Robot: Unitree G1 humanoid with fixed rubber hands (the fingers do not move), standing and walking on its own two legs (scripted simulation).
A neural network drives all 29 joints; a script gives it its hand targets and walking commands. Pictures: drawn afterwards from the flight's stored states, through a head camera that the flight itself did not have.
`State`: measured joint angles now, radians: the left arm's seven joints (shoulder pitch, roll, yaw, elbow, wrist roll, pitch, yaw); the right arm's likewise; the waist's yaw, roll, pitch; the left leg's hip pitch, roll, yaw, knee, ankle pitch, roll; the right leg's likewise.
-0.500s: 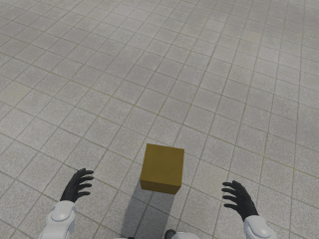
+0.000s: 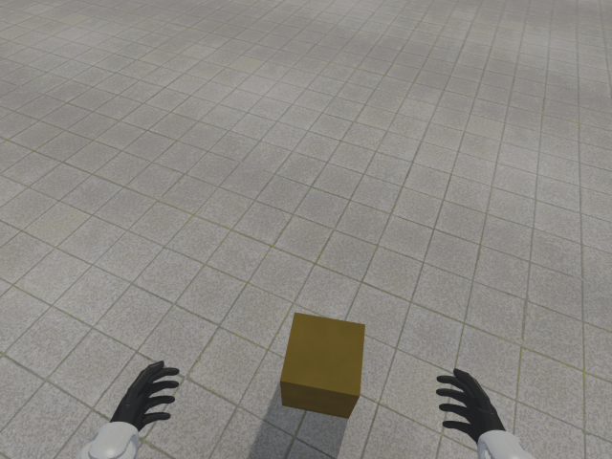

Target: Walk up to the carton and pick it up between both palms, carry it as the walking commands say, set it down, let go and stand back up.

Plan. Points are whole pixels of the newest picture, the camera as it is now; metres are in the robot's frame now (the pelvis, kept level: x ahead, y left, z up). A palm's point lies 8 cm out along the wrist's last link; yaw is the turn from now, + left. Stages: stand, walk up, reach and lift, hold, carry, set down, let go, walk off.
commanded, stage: let go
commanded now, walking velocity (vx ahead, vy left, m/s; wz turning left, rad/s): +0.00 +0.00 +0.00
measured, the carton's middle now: (322, 366) +0.44 -0.06 -0.65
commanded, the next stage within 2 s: stand in 0.10 s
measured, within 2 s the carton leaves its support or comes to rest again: neither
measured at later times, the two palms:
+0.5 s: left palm (135, 441) +0.15 +0.24 -0.12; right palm out of the picture +0.11 -0.29 -0.11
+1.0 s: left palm (147, 438) +0.15 +0.23 -0.13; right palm out of the picture +0.04 -0.29 -0.14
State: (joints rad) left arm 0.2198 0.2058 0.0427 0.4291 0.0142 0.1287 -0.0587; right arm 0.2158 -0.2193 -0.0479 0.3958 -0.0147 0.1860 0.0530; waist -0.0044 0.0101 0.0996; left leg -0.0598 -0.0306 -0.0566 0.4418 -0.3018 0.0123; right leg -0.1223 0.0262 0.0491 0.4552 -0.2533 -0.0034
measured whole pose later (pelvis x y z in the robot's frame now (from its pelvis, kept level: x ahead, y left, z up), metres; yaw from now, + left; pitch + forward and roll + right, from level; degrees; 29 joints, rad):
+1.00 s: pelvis +0.05 -0.02 -0.02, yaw -9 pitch +3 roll +1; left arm 0.33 0.25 0.00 0.79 0.02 0.00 0.04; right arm 0.38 -0.28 0.00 0.77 -0.02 0.03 -0.06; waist -0.02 0.01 -0.06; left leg -0.17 0.05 0.12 0.60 -0.48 -0.02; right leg -0.33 0.10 0.16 0.70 -0.41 -0.03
